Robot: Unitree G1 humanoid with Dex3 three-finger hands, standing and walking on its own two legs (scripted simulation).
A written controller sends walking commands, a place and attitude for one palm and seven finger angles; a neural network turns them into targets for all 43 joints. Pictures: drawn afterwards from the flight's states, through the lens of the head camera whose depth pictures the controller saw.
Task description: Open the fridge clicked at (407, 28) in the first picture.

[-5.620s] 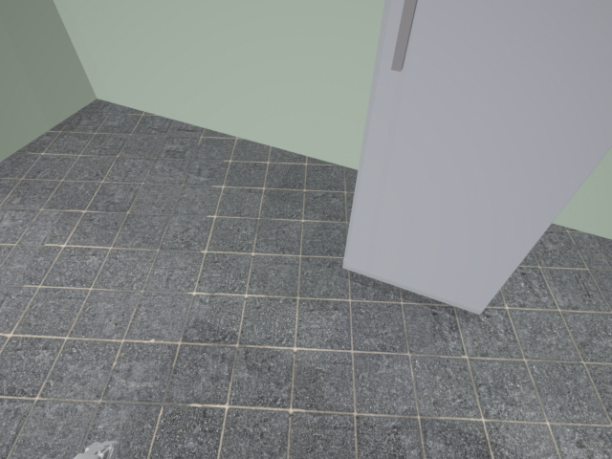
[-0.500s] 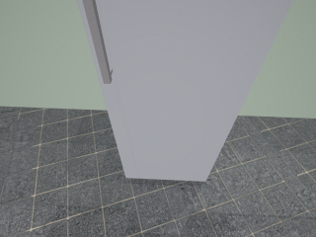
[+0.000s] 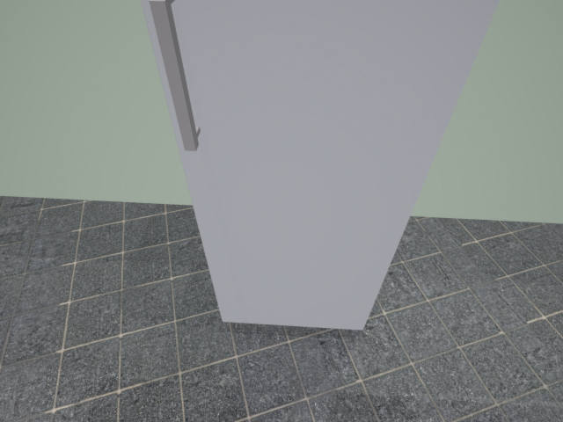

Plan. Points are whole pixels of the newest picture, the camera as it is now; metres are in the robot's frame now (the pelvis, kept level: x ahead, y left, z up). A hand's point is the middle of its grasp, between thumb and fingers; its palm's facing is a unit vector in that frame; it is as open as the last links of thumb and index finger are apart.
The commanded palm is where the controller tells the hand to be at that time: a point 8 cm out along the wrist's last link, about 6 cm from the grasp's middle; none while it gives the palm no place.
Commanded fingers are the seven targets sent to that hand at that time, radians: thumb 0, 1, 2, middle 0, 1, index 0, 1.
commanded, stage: come to a stop and stand still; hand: left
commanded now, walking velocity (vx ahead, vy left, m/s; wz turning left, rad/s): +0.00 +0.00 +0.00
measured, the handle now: (181, 79) +0.55 +0.20 +0.23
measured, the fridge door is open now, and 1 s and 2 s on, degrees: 0 0 0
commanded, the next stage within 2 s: look again from close up in 0.24 s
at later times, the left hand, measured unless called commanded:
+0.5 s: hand out of the picture -0.01 +0.16 -0.18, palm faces +0.05 -0.99 -0.16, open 7.4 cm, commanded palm none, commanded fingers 0.00 0.90 0.90 -0.20 -0.30 -0.20 -0.30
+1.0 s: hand out of the picture -0.01 +0.16 -0.18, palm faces +0.06 -0.99 -0.16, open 7.4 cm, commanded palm none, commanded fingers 0.00 0.90 0.90 -0.20 -0.30 -0.20 -0.30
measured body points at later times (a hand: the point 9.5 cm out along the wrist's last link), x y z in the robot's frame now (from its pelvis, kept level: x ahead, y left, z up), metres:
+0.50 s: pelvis +0.00 -0.01 +0.00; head -0.01 +0.00 +0.45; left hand -0.01 +0.21 -0.16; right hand -0.02 -0.21 -0.16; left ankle +0.01 +0.13 -0.74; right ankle +0.04 -0.12 -0.74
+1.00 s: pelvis +0.00 +0.00 +0.00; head +0.01 +0.00 +0.45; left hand -0.02 +0.21 -0.16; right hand -0.01 -0.20 -0.16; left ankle +0.01 +0.13 -0.74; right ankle +0.04 -0.12 -0.74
